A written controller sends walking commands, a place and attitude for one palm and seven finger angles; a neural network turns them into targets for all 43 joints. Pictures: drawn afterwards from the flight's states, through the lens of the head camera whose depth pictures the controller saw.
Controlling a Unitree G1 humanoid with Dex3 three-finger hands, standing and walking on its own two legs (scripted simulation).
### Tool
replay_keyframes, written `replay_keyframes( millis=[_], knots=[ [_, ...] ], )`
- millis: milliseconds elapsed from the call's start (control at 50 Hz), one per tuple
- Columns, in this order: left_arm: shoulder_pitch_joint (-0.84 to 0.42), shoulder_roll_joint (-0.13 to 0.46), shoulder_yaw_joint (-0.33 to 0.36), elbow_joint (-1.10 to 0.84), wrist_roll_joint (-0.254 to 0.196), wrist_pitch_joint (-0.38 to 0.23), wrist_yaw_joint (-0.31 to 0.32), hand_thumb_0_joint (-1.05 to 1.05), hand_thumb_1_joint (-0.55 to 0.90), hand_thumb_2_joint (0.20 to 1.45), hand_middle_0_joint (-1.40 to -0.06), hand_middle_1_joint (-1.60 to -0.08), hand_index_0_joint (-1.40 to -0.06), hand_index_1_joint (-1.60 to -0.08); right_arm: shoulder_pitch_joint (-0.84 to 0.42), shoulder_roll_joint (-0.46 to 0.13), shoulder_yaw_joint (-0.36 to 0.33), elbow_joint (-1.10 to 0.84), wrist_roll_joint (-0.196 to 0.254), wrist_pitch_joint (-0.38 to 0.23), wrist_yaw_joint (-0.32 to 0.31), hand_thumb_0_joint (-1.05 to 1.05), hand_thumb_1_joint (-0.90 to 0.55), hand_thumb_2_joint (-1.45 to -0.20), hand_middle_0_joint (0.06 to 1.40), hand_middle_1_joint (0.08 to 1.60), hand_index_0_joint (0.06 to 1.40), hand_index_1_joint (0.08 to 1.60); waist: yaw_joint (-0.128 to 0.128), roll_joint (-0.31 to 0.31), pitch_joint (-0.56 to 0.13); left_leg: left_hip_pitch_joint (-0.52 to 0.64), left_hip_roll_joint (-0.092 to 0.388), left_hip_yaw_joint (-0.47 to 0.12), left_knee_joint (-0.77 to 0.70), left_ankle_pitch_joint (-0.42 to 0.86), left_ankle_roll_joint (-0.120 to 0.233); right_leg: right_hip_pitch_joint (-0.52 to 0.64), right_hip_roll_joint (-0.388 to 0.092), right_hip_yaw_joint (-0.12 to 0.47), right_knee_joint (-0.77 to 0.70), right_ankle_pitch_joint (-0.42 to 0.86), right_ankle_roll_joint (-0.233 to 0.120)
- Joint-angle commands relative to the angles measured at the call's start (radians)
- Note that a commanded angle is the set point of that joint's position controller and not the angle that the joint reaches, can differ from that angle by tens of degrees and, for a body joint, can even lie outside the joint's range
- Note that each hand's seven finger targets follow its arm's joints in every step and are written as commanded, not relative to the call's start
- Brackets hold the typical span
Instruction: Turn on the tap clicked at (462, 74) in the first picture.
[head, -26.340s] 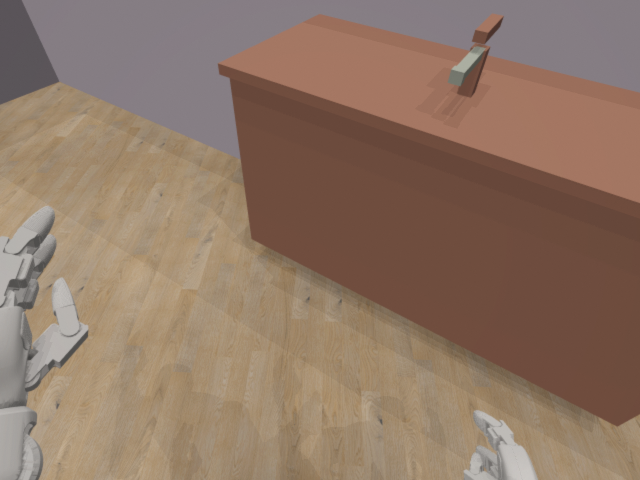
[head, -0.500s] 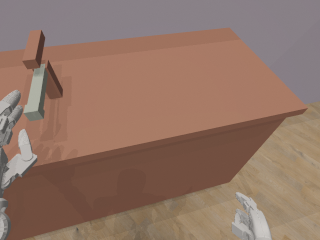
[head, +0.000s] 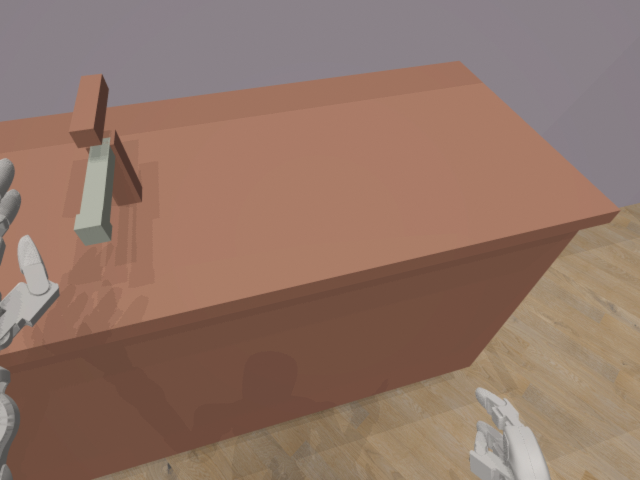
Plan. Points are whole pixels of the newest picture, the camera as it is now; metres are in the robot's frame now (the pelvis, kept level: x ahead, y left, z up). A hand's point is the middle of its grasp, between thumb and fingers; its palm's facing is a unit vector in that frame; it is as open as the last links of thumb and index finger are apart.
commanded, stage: come to a stop and stand still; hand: left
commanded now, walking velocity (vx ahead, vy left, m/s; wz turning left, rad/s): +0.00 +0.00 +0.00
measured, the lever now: (93, 227) +0.34 +0.30 +0.14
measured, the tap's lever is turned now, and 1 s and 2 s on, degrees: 0 0 0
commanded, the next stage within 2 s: look again from close up in 0.56 s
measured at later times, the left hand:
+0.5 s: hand (22, 305) +0.22 +0.30 +0.16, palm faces +0.43 -0.84 -0.33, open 7.4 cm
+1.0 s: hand (43, 306) +0.22 +0.28 +0.16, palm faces +0.42 -0.83 -0.36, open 7.4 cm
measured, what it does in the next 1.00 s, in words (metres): stands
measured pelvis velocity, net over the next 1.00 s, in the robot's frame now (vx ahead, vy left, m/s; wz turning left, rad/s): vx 0.01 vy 0.03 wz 0.03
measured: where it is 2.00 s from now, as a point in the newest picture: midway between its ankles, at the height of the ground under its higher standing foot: outside the picture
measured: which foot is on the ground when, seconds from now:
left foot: down 0.00-1.00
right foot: down 0.00-1.00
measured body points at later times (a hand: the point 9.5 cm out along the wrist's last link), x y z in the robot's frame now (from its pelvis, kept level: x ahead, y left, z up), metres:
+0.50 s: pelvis +0.01 +0.05 +0.00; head +0.03 +0.08 +0.45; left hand +0.19 +0.34 +0.18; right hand +0.20 -0.16 -0.06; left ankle +0.03 +0.12 -0.74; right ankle +0.02 -0.12 -0.74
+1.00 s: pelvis +0.01 +0.03 +0.00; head +0.04 +0.05 +0.45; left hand +0.20 +0.33 +0.18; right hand +0.20 -0.19 -0.07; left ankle +0.03 +0.12 -0.74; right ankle +0.02 -0.12 -0.74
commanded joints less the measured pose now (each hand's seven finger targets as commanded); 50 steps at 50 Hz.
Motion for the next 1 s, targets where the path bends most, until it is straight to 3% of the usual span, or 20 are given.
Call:
replay_keyframes(
  millis=[0, 20, 40, 80, 140, 220, 280, 440, 460, 520, 640, 660, 800, 900, 940, 960, 980],
  knots=[
    [0.074, 0.168, 0.059, -0.246, 0.011, -0.063, 0.001, 0.0, 0.9, 0.9, -0.2, -0.3, -0.2, -0.3, -0.099, -0.099, -0.032, -0.183, -0.002, -0.058, -0.013, 0.0, -0.9, -0.9, 0.2, 0.3, 0.2, 0.3, 0.003, -0.114, -0.151, 0.061, 0.014, -0.041, -0.083, -0.008, 0.02, -0.009, -0.073, 0.051, -0.133, -0.004, -0.009],
    [0.058, 0.175, 0.073, -0.258, 0.011, -0.067, 0.001, 0.0, 0.9, 0.9, -0.2, -0.3, -0.2, -0.3, -0.102, -0.098, -0.029, -0.187, -0.004, -0.053, -0.02, 0.0, -0.9, -0.9, 0.2, 0.3, 0.2, 0.3, -0.002, -0.1, -0.128, 0.056, 0.01, -0.046, -0.099, -0.049, 0.021, -0.033, -0.069, 0.053, -0.148, -0.059, -0.011],
    [0.039, 0.236, 0.13, -0.291, 0.011, -0.074, 0.01, 0.0, 0.9, 0.9, -0.2, -0.3, -0.2, -0.3, -0.123, -0.099, -0.023, -0.184, -0.005, -0.048, -0.028, 0.0, -0.9, -0.9, 0.2, 0.3, 0.2, 0.3, -0.001, -0.029, -0.111, 0.061, 0.018, -0.051, -0.131, -0.074, 0.022, -0.047, -0.057, 0.037, -0.141, -0.079, -0.01],
    [0.0, 0.189, 0.109, -0.289, 0.012, -0.087, 0.011, 0.0, 0.9, 0.9, -0.2, -0.3, -0.2, -0.3, -0.114, -0.091, -0.017, -0.193, -0.006, -0.048, -0.038, 0.0, -0.9, -0.9, 0.2, 0.3, 0.2, 0.3, -0.004, 0.058, -0.113, 0.008, 0.043, -0.083, -0.186, -0.15, 0.04, 0.009, -0.041, 0.003, -0.095, -0.071, -0.006],
    [-0.055, 0.185, 0.098, -0.323, 0.02, -0.098, 0.012, 0.0, 0.9, 0.9, -0.2, -0.3, -0.2, -0.3, -0.118, -0.088, -0.011, -0.192, -0.005, -0.058, -0.041, 0.0, -0.9, -0.9, 0.2, 0.3, 0.2, 0.3, -0.003, 0.132, -0.119, -0.003, 0.055, -0.086, -0.207, -0.192, 0.046, 0.048, -0.03, -0.018, -0.07, -0.027, -0.004],
    [-0.051, 0.109, 0.018, -0.297, 0.033, -0.097, 0.009, 0.0, 0.9, 0.9, -0.2, -0.3, -0.2, -0.3, -0.086, -0.094, -0.019, -0.175, -0.006, -0.074, -0.031, 0.0, -0.9, -0.9, 0.2, 0.3, 0.2, 0.3, -0.007, 0.082, -0.139, 0.022, 0.05, -0.088, -0.182, -0.144, 0.042, 0.063, -0.034, -0.017, -0.09, 0.023, -0.004],
    [-0.053, 0.086, -0.018, -0.301, 0.042, -0.089, 0.012, 0.0, 0.9, 0.9, -0.2, -0.3, -0.2, -0.3, -0.084, -0.098, -0.021, -0.166, -0.005, -0.074, -0.022, 0.0, -0.9, -0.9, 0.2, 0.3, 0.2, 0.3, -0.011, 0.099, -0.141, 0.04, 0.056, -0.106, -0.19, -0.07, 0.032, 0.065, -0.032, -0.032, -0.075, 0.059, -0.002],
    [-0.015, 0.144, 0.048, -0.323, 0.038, -0.086, 0.023, 0.0, 0.9, 0.9, -0.2, -0.3, -0.2, -0.3, -0.098, -0.093, -0.019, -0.163, -0.004, -0.045, -0.021, 0.0, -0.9, -0.9, 0.2, 0.3, 0.2, 0.3, -0.011, 0.065, -0.163, 0.074, 0.041, -0.094, -0.154, 0.082, 0.016, 0.085, -0.038, -0.045, -0.086, 0.132, -0.001],
    [-0.009, 0.12, 0.03, -0.31, 0.035, -0.085, 0.02, 0.0, 0.9, 0.9, -0.2, -0.3, -0.2, -0.3, -0.094, -0.093, -0.02, -0.165, -0.005, -0.041, -0.021, 0.0, -0.9, -0.9, 0.2, 0.3, 0.2, 0.3, -0.012, 0.066, -0.155, 0.064, 0.043, -0.095, -0.159, 0.071, 0.016, 0.087, -0.039, -0.047, -0.085, 0.125, -0.001],
    [-0.004, 0.129, 0.038, -0.345, 0.034, -0.09, 0.021, 0.0, 0.9, 0.9, -0.2, -0.3, -0.2, -0.3, -0.091, -0.094, -0.026, -0.17, -0.003, -0.038, -0.021, 0.0, -0.9, -0.9, 0.2, 0.3, 0.2, 0.3, -0.012, 0.1, -0.168, 0.068, 0.044, -0.088, -0.159, 0.066, 0.018, 0.1, -0.037, -0.046, -0.076, 0.132, -0.002],
    [0.048, 0.142, 0.055, -0.326, 0.03, -0.077, 0.027, 0.0, 0.9, 0.9, -0.2, -0.3, -0.2, -0.3, -0.1, -0.094, -0.028, -0.169, 0.001, -0.029, -0.025, 0.0, -0.9, -0.9, 0.2, 0.3, 0.2, 0.3, -0.012, 0.041, -0.18, 0.09, 0.027, -0.069, -0.121, 0.114, 0.017, 0.104, -0.047, -0.04, -0.105, 0.191, 0.002],
    [0.052, 0.117, 0.035, -0.31, 0.028, -0.075, 0.024, 0.0, 0.9, 0.9, -0.2, -0.3, -0.2, -0.3, -0.09, -0.097, -0.029, -0.166, -0.001, -0.025, -0.025, 0.0, -0.9, -0.9, 0.2, 0.3, 0.2, 0.3, -0.014, 0.028, -0.18, 0.084, 0.024, -0.069, -0.117, 0.116, 0.019, 0.109, -0.051, -0.039, -0.109, 0.197, 0.0],
    [0.029, 0.125, 0.031, -0.317, 0.026, -0.068, 0.028, 0.0, 0.9, 0.9, -0.2, -0.3, -0.2, -0.3, -0.098, -0.099, -0.032, -0.169, 0.002, -0.015, -0.033, 0.0, -0.9, -0.9, 0.2, 0.3, 0.2, 0.3, -0.013, 0.054, -0.154, 0.073, 0.015, -0.066, -0.124, 0.069, 0.023, 0.1, -0.053, -0.025, -0.115, 0.174, -0.001],
    [0.05, 0.13, 0.04, -0.315, 0.022, -0.065, 0.03, 0.0, 0.9, 0.9, -0.2, -0.3, -0.2, -0.3, -0.101, -0.097, -0.035, -0.172, 0.002, -0.011, -0.037, 0.0, -0.9, -0.9, 0.2, 0.3, 0.2, 0.3, -0.012, 0.016, -0.153, 0.074, 0.009, -0.061, -0.114, 0.031, 0.028, 0.092, -0.062, -0.009, -0.132, 0.161, -0.005],
    [0.057, 0.151, 0.06, -0.326, 0.023, -0.062, 0.033, 0.0, 0.9, 0.9, -0.2, -0.3, -0.2, -0.3, -0.111, -0.1, -0.036, -0.171, 0.004, -0.011, -0.04, 0.0, -0.9, -0.9, 0.2, 0.3, 0.2, 0.3, -0.011, 0.04, -0.155, 0.09, 0.007, -0.059, -0.111, 0.059, 0.027, 0.083, -0.061, -0.007, -0.131, 0.177, -0.005],
    [0.057, 0.119, 0.031, -0.314, 0.021, -0.062, 0.03, 0.0, 0.9, 0.9, -0.2, -0.3, -0.2, -0.3, -0.101, -0.099, -0.034, -0.17, 0.002, -0.008, -0.039, 0.0, -0.9, -0.9, 0.2, 0.3, 0.2, 0.3, -0.014, 0.034, -0.154, 0.083, 0.007, -0.062, -0.113, 0.061, 0.028, 0.089, -0.061, -0.012, -0.127, 0.173, -0.006],
    [0.046, 0.126, 0.033, -0.331, 0.02, -0.062, 0.03, 0.0, 0.9, 0.9, -0.2, -0.3, -0.2, -0.3, -0.102, -0.098, -0.037, -0.175, 0.004, -0.01, -0.039, 0.0, -0.9, -0.9, 0.2, 0.3, 0.2, 0.3, -0.013, 0.05, -0.157, 0.088, 0.01, -0.064, -0.117, 0.068, 0.027, 0.091, -0.06, -0.01, -0.12, 0.177, -0.006]
  ],
)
